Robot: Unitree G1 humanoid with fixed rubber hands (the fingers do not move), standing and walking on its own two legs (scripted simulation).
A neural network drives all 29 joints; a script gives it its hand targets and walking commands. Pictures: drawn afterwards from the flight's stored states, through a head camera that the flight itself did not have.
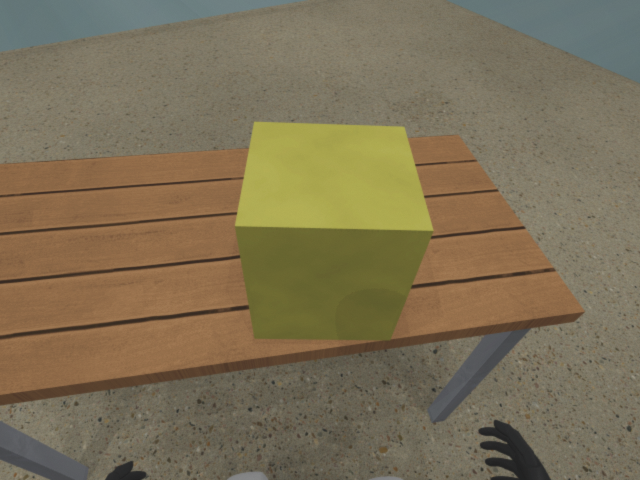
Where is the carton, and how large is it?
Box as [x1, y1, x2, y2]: [235, 122, 433, 340]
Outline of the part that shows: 254,122 235,222 235,229 254,338 389,340 433,230 404,127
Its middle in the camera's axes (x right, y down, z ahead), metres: +0.01 -0.01 +0.56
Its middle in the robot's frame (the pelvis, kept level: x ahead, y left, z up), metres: +0.43 +0.01 +0.06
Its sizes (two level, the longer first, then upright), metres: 0.210 0.200 0.250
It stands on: a table, 0.68 m high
